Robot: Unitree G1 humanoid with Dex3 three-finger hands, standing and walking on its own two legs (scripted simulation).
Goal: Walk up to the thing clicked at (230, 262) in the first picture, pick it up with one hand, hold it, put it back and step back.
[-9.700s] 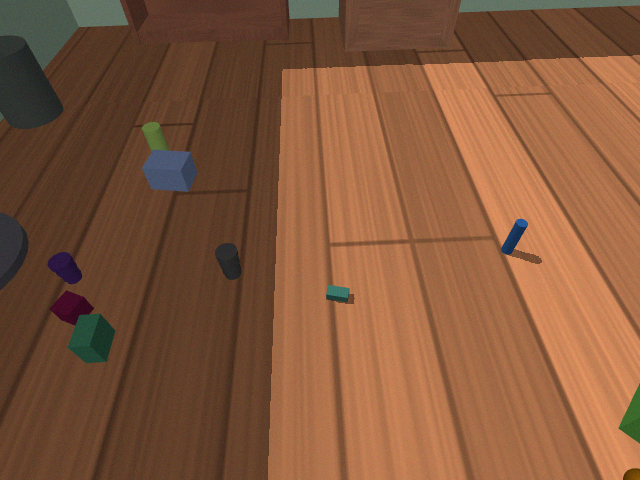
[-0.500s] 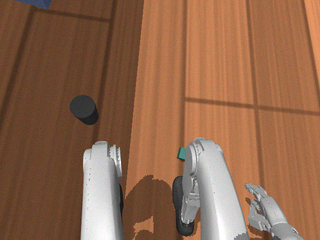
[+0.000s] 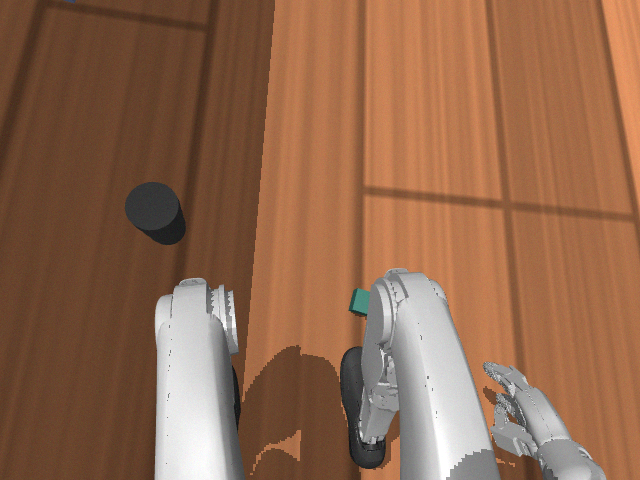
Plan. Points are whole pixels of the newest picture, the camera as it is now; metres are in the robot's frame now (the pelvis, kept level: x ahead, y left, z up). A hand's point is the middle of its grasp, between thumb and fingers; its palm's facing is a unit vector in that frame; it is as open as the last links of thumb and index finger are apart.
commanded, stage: approach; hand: left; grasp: from the side
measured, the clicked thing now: (161, 218) +0.47 +0.24 -0.30
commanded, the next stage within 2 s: close in in 0.46 s
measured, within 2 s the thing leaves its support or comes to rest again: neither
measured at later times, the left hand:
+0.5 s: hand (53, 223) +0.41 +0.35 -0.17, palm faces +0.17 -0.98 +0.03, open 17.6 cm
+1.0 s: hand (132, 229) +0.43 +0.27 -0.23, palm faces +0.18 -0.98 +0.01, open 17.6 cm
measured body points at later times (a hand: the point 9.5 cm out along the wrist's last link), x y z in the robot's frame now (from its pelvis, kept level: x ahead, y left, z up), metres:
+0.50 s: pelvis +0.00 +0.01 -0.07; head +0.23 +0.14 +0.29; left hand +0.40 +0.40 -0.17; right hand +0.16 -0.26 -0.13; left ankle +0.09 +0.13 -0.34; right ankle +0.10 -0.12 -0.34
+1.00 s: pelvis -0.02 +0.02 -0.09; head +0.21 +0.16 +0.27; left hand +0.41 +0.32 -0.23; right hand +0.13 -0.25 -0.13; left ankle +0.09 +0.13 -0.34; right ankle +0.10 -0.12 -0.34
